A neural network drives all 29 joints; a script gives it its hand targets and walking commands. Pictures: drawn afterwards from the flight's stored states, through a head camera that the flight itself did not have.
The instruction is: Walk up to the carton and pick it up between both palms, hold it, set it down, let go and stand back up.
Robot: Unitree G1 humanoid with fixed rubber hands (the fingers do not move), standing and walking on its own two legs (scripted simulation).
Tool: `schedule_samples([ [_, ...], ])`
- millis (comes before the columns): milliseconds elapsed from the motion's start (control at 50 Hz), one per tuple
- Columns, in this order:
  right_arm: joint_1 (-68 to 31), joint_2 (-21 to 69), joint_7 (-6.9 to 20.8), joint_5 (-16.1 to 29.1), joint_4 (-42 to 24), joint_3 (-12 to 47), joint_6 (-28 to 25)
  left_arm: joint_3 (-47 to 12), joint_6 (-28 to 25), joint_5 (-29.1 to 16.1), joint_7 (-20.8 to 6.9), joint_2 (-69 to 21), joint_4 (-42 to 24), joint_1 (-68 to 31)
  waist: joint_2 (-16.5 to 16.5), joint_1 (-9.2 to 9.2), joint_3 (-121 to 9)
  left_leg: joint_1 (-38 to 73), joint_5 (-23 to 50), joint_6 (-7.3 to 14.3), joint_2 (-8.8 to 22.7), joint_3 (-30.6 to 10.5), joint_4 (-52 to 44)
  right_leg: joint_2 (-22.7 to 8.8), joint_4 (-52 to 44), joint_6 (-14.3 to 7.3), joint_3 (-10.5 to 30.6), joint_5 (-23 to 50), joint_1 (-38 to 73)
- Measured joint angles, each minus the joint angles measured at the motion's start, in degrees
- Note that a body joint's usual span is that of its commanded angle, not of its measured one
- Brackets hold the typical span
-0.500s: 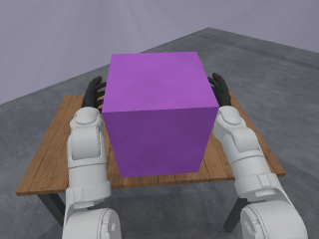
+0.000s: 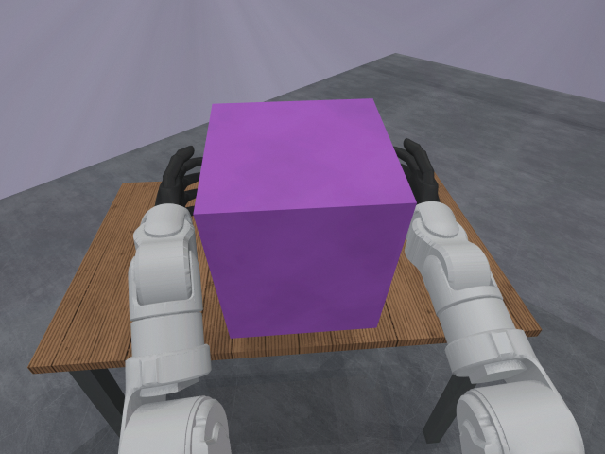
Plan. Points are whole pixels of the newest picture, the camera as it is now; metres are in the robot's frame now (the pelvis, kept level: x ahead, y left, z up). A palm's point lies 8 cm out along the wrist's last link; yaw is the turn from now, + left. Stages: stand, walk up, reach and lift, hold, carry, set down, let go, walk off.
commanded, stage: hold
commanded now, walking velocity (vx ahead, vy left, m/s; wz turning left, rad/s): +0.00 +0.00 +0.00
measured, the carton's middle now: (299, 222) +0.39 +0.01 +0.16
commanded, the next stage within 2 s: set down in 0.76 s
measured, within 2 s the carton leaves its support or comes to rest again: neither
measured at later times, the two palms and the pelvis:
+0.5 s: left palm (172, 210) +0.36 +0.16 +0.21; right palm (418, 203) +0.36 -0.14 +0.20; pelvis +0.00 +0.00 +0.00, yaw +0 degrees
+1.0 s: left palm (169, 192) +0.37 +0.16 +0.23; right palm (417, 188) +0.37 -0.14 +0.22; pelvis +0.00 +0.00 +0.00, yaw +0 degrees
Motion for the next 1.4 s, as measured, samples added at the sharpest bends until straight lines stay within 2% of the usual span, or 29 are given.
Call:
schedule_samples([
  [760, -0.35, 0.23, 0.12, -0.36, 0.39, -0.41, -0.20, -0.14, 0.00, -0.12, 0.05, 0.31, 0.27, -0.31, 0.13, -0.06, -0.16, -0.44, 0.24, 0.03, -0.08, -0.10, -0.04, -0.02, -0.08, -0.01, -0.10, 0.18, -0.34],
  [880, -1.42, 0.88, 0.48, -1.97, -0.08, -2.28, 0.25, 0.27, -0.30, -0.33, -0.04, 0.62, 1.35, -2.18, 0.42, -0.05, -0.10, -1.01, -0.15, 0.14, -0.15, -0.26, 0.83, -0.12, 0.79, 0.07, -0.28, -0.26, -0.84],
  [980, -2.48, 1.87, 1.69, -5.27, 1.65, -4.56, -3.42, 1.68, -4.02, 1.27, -0.95, 0.14, 3.83, -4.08, 0.37, 0.40, -0.07, -0.24, -0.01, 0.25, -0.39, -0.20, 0.21, -0.37, 0.84, 0.18, -0.30, -0.48, -0.36],
  [1060, -2.58, 3.52, 3.36, -9.87, 4.57, -8.18, -8.90, 3.52, -9.06, 3.02, -2.29, -0.90, 7.43, -5.06, 0.13, 1.21, 0.07, 0.74, 0.19, 0.36, -0.65, -0.12, -0.77, -0.66, 0.68, 0.25, -0.40, -0.75, 0.28],
  [1180, -0.38, 4.96, 4.34, -14.17, 7.63, -11.06, -16.89, 3.40, -15.14, 3.20, -2.05, -1.53, 11.01, -3.39, -0.16, 2.17, 1.47, 1.30, 0.00, 0.32, -0.78, -0.35, -1.26, -0.83, -0.14, 0.32, -0.98, -0.96, 1.17],
  [1300, 3.93, 3.95, 4.00, -11.74, 7.75, -8.56, -21.98, -0.99, -18.93, -0.33, 0.91, -0.92, 10.82, 1.72, -0.52, 2.05, 2.46, -0.09, -1.21, 0.07, -0.52, -0.96, 0.26, -0.57, -0.94, 0.31, -1.83, -1.17, 1.11],
  [1400, 5.38, 2.44, 3.74, -9.08, 7.88, -6.45, -23.42, -3.41, -20.51, -2.36, 3.13, -0.55, 11.36, 3.67, -0.84, 1.43, 1.74, -1.20, -2.04, -0.01, -0.42, -1.23, 1.11, -0.46, -1.04, 0.35, -2.16, -1.59, 0.54],
])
